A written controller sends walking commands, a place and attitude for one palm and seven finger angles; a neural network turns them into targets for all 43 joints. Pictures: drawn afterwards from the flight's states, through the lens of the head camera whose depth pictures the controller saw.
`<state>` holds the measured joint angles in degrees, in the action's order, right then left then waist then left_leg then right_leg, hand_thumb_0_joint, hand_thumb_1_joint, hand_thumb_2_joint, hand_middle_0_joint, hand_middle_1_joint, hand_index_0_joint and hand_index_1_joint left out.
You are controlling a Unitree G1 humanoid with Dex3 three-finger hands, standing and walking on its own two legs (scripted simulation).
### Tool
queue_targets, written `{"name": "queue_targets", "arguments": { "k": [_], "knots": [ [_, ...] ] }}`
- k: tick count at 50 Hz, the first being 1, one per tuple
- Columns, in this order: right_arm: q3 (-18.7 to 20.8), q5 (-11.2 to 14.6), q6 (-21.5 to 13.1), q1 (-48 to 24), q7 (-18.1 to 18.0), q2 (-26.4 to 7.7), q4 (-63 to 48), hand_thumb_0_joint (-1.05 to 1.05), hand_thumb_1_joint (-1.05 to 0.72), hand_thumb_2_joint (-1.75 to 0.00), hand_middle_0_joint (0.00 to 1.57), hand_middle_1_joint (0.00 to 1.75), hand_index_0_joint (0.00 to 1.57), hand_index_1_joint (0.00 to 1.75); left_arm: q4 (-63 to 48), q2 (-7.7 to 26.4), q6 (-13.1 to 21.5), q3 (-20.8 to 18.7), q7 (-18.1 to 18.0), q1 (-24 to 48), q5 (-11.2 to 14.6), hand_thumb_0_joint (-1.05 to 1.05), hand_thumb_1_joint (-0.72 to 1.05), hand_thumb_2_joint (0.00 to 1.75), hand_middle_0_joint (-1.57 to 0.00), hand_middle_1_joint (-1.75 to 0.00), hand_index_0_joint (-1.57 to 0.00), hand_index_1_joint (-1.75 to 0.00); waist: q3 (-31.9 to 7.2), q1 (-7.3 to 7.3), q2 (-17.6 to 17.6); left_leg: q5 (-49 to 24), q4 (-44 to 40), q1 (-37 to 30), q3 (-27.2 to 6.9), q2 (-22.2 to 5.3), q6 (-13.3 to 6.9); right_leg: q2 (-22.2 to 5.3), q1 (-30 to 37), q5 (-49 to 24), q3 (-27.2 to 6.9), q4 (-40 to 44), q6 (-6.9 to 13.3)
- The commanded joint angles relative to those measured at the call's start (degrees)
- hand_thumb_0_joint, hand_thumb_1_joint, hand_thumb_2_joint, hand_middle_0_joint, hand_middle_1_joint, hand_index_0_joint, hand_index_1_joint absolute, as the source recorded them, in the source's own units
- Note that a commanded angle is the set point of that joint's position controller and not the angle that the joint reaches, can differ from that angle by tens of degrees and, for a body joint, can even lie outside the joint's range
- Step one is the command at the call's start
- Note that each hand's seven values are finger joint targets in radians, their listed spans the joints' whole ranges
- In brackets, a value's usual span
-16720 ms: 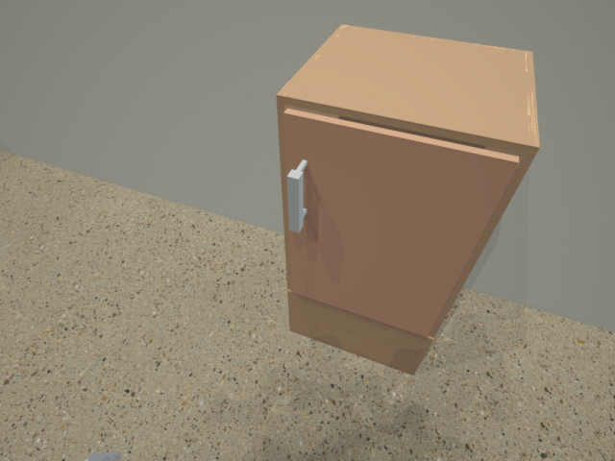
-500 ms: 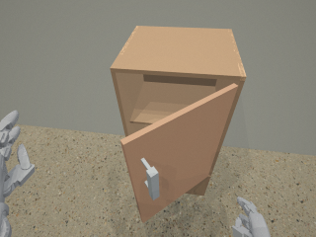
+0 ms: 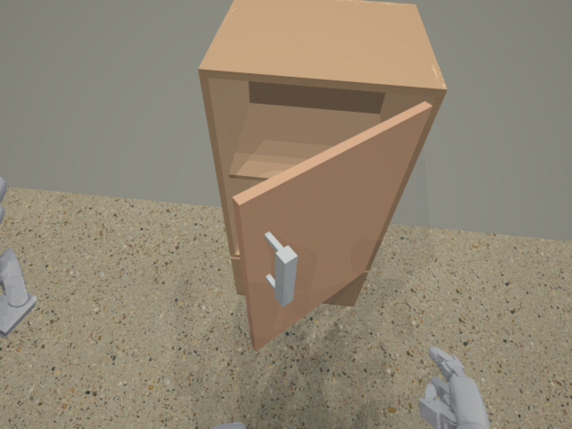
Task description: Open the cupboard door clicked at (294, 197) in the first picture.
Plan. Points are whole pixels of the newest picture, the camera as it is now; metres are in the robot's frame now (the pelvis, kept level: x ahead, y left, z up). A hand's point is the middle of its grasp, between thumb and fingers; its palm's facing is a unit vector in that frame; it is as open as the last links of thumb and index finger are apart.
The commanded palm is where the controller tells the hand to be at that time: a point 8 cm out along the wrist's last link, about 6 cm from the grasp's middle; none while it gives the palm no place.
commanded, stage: step back with the hand held close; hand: left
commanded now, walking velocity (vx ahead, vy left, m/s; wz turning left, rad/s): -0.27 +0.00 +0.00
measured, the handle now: (277, 269) +0.37 +0.04 -0.04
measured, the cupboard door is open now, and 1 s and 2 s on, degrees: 43 43 43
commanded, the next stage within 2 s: stop stepping back and stand still in 0.46 s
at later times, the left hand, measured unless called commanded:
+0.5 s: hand out of the picture +0.11 +0.27 +0.18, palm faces +0.48 -0.74 -0.47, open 7.4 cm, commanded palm +0.05 +0.30 +0.18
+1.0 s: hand out of the picture +0.01 +0.26 +0.18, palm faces +0.41 -0.77 -0.49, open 7.4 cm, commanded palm -0.04 +0.29 +0.18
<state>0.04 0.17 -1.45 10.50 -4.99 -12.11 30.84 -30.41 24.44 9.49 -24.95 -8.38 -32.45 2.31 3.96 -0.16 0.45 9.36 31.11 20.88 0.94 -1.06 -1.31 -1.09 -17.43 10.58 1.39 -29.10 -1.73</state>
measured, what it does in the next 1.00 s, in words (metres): walks backwards: right foot, then left foot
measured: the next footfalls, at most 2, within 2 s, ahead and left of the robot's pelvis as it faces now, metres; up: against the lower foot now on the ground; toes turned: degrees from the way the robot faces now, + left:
right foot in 0.50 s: -0.12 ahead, -0.13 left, +0.00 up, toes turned +3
left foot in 0.66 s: -0.01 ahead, +0.08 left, +0.00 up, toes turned +1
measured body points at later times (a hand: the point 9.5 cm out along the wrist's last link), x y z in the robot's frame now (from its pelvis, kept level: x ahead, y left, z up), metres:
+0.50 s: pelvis -0.09 -0.01 -0.01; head -0.06 +0.02 +0.44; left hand +0.07 +0.31 +0.20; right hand +0.09 -0.23 -0.09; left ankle +0.08 +0.11 -0.73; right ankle -0.17 -0.13 -0.73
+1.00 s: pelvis -0.18 -0.01 +0.01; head -0.18 +0.01 +0.46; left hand -0.02 +0.30 +0.20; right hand -0.02 -0.24 -0.07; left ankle -0.07 +0.09 -0.72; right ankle -0.20 -0.09 -0.73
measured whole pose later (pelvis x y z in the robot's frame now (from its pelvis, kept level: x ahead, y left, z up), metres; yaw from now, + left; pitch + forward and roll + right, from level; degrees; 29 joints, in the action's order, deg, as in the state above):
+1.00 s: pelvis -0.18 -0.01 +0.01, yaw -1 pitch +0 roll -1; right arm -0.9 -1.8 -5.6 13.0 -3.9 -10.7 35.6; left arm -31.4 25.9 8.5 -24.6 -9.1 -35.3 3.0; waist -0.6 -0.1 -0.7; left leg 14.2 32.0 24.9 2.3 0.1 0.2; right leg 3.4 -9.3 15.2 3.6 -24.7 4.1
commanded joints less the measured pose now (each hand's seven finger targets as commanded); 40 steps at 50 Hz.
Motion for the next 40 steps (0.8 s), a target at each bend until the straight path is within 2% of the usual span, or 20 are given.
{"name": "queue_targets", "arguments": {
  "k": [1,6,8,12,14,15,17,22,23,25,26,27,28,31,32,33,34,36,38,40],
  "knots": [
    [3.27,-0.09,-4.45,-5.32,-0.58,-8.48,-8.75,0.0,-0.9,-0.9,0.2,0.3,0.2,0.3,-10.73,8.38,4.88,-7.97,-1.35,1.68,-1.01,0.0,0.9,0.9,-0.2,-0.3,-0.2,-0.3,-7.03,0.01,7.33,27.47,-15.1,20.31,-8.41,-7.12,-3.72,3.16,18.53,1.66,-2.43,-5.91,0.21],
    [3.3,-0.63,-5.22,-3.2,-0.09,-7.43,-6.41,0.0,-0.9,-0.9,0.2,0.3,0.2,0.3,-11.95,8.86,5.49,-6.33,-1.98,4.04,-0.46,0.0,0.9,0.9,-0.2,-0.3,-0.2,-0.3,-6.54,0.91,-4.35,16.92,5.8,0.82,-1.32,1.33,1.13,-5.78,-7.51,19.65,-12.64,12.47,5.05],
    [3.22,-0.65,-4.76,-2.46,0.08,-7.06,-4.58,0.0,-0.9,-0.9,0.2,0.3,0.2,0.3,-11.85,8.9,5.32,-5.37,-2.93,5.79,-0.07,0.0,0.9,0.9,-0.2,-0.3,-0.2,-0.3,-7.71,1.59,-7.7,12.23,12.56,-7.24,0.12,2.52,2.21,-9.36,-15.48,21.74,-11.59,15.38,6.75],
    [2.73,-0.42,-4.3,-4.18,-1.06,-8.03,-5.35,0.0,-0.9,-0.9,0.2,0.3,0.2,0.3,-13.7,10.67,5.58,-6.74,-3.52,7.74,0.12,0.0,0.9,0.9,-0.2,-0.3,-0.2,-0.3,-4.59,1.6,3.1,22.14,-4.23,-0.61,-8.72,-2.67,0.21,-1.54,-12.84,23.39,-3.93,5.51,2.21],
    [3.12,-0.91,-4.97,-6.62,-1.53,-9.27,-6.58,0.0,-0.9,-0.9,0.2,0.3,0.2,0.3,-14.4,11.39,5.85,-9.17,-3.31,7.19,-0.6,0.0,0.9,0.9,-0.2,-0.3,-0.2,-0.3,-6.3,0.5,18.58,40.87,-24.8,21.2,-24.15,-13.54,-5.04,7.06,8.44,14.09,-0.45,-20.34,0.06],
    [3.72,-1.27,-5.5,-6.08,-1.15,-7.33,-6.55,0.0,-0.9,-0.9,0.2,0.3,0.2,0.3,-16.94,11.92,6.33,-10.02,-2.9,8.86,-0.99,0.0,0.9,0.9,-0.2,-0.3,-0.2,-0.3,-9.87,0.18,18.96,37.73,-26.49,22.19,-26.9,-16.23,-7.28,7.93,10.93,13.35,-1.77,-32.99,0.37],
    [4.63,-1.49,-6.91,-5.05,0.54,-6.73,-4.68,0.0,-0.9,-0.9,0.2,0.3,0.2,0.3,-14.52,11.1,6.61,-10.1,-2.71,5.21,-0.39,0.0,0.9,0.9,-0.2,-0.3,-0.2,-0.3,-11.49,0.13,11.31,23.66,-19.97,10.3,-21.67,-14.71,-7.55,6.99,1.76,17.51,-4.09,-35.12,1.57],
    [3.2,-1.39,-7.45,-5.14,2.58,-6.12,-2.79,0.0,-0.9,-0.9,0.2,0.3,0.2,0.3,-12.97,9.18,5.86,-7.21,-1.69,-1.13,1.91,0.0,0.9,0.9,-0.2,-0.3,-0.2,-0.3,-10.68,-0.15,14.13,17.9,-18.04,4.78,-11.74,-10.31,-2.28,6.32,5.77,20.07,0.23,-4.85,3.87],
    [3.14,-1.49,-7.28,-4.71,2.68,-6.05,-2.19,0.0,-0.9,-0.9,0.2,0.3,0.2,0.3,-12.86,9.37,6.24,-6.69,-0.92,0.5,1.99,0.0,0.9,0.9,-0.2,-0.3,-0.2,-0.3,-9.22,0.05,10.8,14.63,-12.93,2.95,-8.76,-8.31,0.01,3.83,4.32,17.68,-2.17,6.87,4.79],
    [2.88,-1.67,-6.03,-4.33,2.63,-5.04,-1.7,0.0,-0.9,-0.9,0.2,0.3,0.2,0.3,-14.35,13.07,7.72,-7.62,-0.84,4.2,1.12,0.0,0.9,0.9,-0.2,-0.3,-0.2,-0.3,-9.37,0.44,-6.54,8.11,12.4,-3.94,-1.09,-0.63,4.33,-13.99,-7.72,7.76,-23.56,20.02,10.56],
    [2.2,-2.34,-6.31,-5.82,2.26,-5.2,-1.84,0.0,-0.9,-0.9,0.2,0.3,0.2,0.3,-13.02,15.29,8.33,-9.08,-1.78,6.71,0.44,0.0,0.9,0.9,-0.2,-0.3,-0.2,-0.3,-7.91,-0.51,-7.63,12.67,21.56,-0.78,0.46,0.77,4.95,-17.62,-8.01,-12.57,-20.95,18.05,11.72],
    [2.92,-1.01,-6.12,-5.91,1.98,-5.04,-1.84,0.0,-0.9,-0.9,0.2,0.3,0.2,0.3,-9.32,11.1,6.86,-4.7,-1.15,6.26,0.03,0.0,0.9,0.9,-0.2,-0.3,-0.2,-0.3,-9.53,0.13,-14.93,14.34,25.95,6.08,-1.82,2.46,4.14,-14.24,-0.79,-30.26,-16.9,11.05,9.45],
    [2.85,-0.74,-5.72,-7.28,1.51,-4.76,-3.54,0.0,-0.9,-0.9,0.2,0.3,0.2,0.3,-9.81,11.84,5.83,-6.03,-0.84,6.69,-0.65,0.0,0.9,0.9,-0.2,-0.3,-0.2,-0.3,-9.52,-0.11,-16.11,14.08,24.12,7.26,-1.01,1.38,3.68,-12.36,3.74,-41.8,-13.46,6.72,8.5],
    [0.85,-0.26,-4.76,-6.31,-0.33,-4.84,-3.94,0.0,-0.9,-0.9,0.2,0.3,0.2,0.3,-10.18,10.64,4.11,-6.62,-1.14,4.52,0.35,0.0,0.9,0.9,-0.2,-0.3,-0.2,-0.3,-11.02,1.12,-1.82,0.52,-0.84,-4.93,2.68,3.06,2.12,-6.5,7.3,-37.99,-6.79,-0.23,5.39],
    [1.29,0.1,-5.19,-5.78,-0.51,-6.26,-4.2,0.0,-0.9,-0.9,0.2,0.3,0.2,0.3,-12.92,10.89,4.01,-6.53,-1.33,5.03,0.86,0.0,0.9,0.9,-0.2,-0.3,-0.2,-0.3,-12.92,1.12,3.43,-16.93,-8.74,-12.78,0.26,0.02,0.81,-2.84,5.9,-30.12,-4.33,-4.42,2.57],
    [2.12,0.05,-5.91,-5.05,-0.08,-7.68,-4.91,0.0,-0.9,-0.9,0.2,0.3,0.2,0.3,-15.89,12.07,4.33,-7.15,-1.55,5.24,0.77,0.0,0.9,0.9,-0.2,-0.3,-0.2,-0.3,-16.16,-0.15,8.89,-32.3,-8.14,-20.87,-7.22,-7.79,-1.91,1.08,1.1,-7.51,-2.77,-8.49,0.99],
    [2.73,0.42,-7.0,-3.41,0.51,-7.56,-4.4,0.0,-0.9,-0.9,0.2,0.3,0.2,0.3,-15.71,12.68,4.62,-6.73,-1.44,5.91,0.88,0.0,0.9,0.9,-0.2,-0.3,-0.2,-0.3,-16.25,-0.15,9.09,-30.62,-10.98,-23.31,-11.42,-12.82,-3.23,2.24,-1.84,15.62,-3.52,-12.03,1.39],
    [2.17,-1.25,-8.86,-3.09,0.96,-5.61,-4.23,0.0,-0.9,-0.9,0.2,0.3,0.2,0.3,-16.68,11.99,4.82,-7.94,-1.82,3.04,1.25,0.0,0.9,0.9,-0.2,-0.3,-0.2,-0.3,-16.33,0.24,13.97,-8.17,-18.8,-17.37,-22.36,-15.55,-4.43,3.27,-2.63,21.22,-5.15,-18.44,1.32],
    [1.89,-1.17,-9.42,-3.36,1.28,-5.35,-3.82,0.0,-0.9,-0.9,0.2,0.3,0.2,0.3,-16.81,10.92,4.69,-7.87,-2.47,0.61,0.42,0.0,0.9,0.9,-0.2,-0.3,-0.2,-0.3,-13.14,0.75,10.72,12.71,-21.37,-9.16,-18.02,-14.13,-5.45,2.05,1.25,16.34,-4.91,-16.49,1.58],
    [1.72,-1.12,-9.03,-4.19,1.41,-5.55,-4.51,0.0,-0.9,-0.9,0.2,0.3,0.2,0.3,-15.7,9.38,3.96,-7.1,-2.75,-3.21,0.21,0.0,0.9,0.9,-0.2,-0.3,-0.2,-0.3,-10.48,0.74,11.95,25.99,-26.08,-0.86,-14.0,-11.13,-2.77,4.11,6.99,16.05,-0.26,-12.24,1.95]
  ]
}}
